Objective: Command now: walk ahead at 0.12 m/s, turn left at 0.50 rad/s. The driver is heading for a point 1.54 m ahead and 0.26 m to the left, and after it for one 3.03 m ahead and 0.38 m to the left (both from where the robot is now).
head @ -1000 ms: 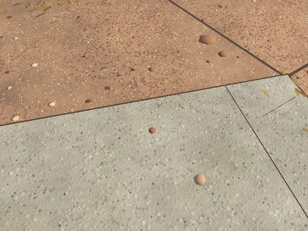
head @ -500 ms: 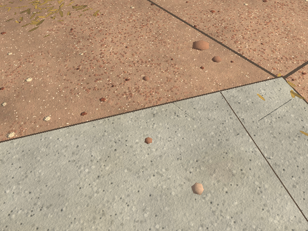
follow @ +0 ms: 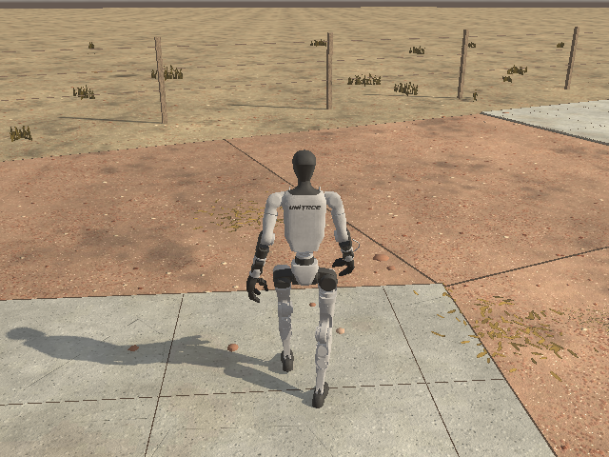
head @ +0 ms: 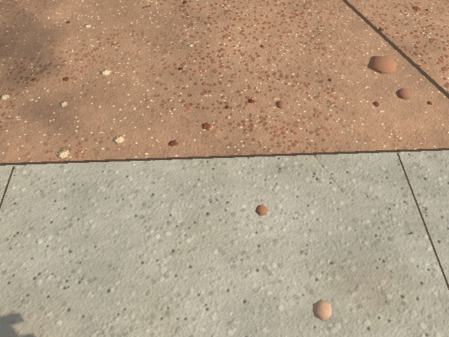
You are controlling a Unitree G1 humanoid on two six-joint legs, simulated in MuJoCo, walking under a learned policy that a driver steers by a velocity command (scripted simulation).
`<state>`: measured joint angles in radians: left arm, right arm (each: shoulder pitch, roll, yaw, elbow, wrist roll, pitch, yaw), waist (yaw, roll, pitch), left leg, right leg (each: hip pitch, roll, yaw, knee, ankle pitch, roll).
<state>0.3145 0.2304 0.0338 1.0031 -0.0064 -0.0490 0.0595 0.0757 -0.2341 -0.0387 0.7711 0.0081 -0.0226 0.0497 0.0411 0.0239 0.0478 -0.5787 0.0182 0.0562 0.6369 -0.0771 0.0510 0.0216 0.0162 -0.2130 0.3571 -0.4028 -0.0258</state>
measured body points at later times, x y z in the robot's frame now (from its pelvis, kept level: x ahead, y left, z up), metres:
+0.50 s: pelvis +0.09 -0.03 +0.00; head +0.13 -0.02 +0.45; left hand +0.15 +0.28 -0.10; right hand +0.31 -0.26 -0.10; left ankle +0.14 +0.08 -0.73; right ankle +0.15 -0.15 -0.73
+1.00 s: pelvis +0.16 +0.03 +0.01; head +0.17 +0.05 +0.46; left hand +0.06 +0.30 -0.12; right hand +0.43 -0.12 -0.08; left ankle +0.11 +0.12 -0.73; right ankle +0.15 -0.14 -0.70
